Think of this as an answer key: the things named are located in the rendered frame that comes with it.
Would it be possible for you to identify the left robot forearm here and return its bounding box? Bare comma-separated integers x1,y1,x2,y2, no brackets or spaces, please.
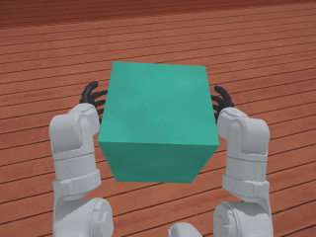
48,103,102,236

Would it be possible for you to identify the right robot forearm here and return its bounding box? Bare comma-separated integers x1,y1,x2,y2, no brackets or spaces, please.
216,107,274,236

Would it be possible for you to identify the left robot upper arm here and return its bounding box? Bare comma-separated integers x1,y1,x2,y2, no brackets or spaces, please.
53,197,114,237

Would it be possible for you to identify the robot right hand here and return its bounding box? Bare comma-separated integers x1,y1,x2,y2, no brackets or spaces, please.
210,85,234,126

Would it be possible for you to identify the right robot upper arm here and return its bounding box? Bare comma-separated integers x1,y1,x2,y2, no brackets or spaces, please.
213,200,274,237

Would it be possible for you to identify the right robot thigh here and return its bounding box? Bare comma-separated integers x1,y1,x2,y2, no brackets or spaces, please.
168,222,202,237

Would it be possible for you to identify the robot left hand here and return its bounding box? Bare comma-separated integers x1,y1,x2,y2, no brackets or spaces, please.
79,81,108,123

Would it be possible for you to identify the carton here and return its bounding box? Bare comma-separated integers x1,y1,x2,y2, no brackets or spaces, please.
98,61,220,184

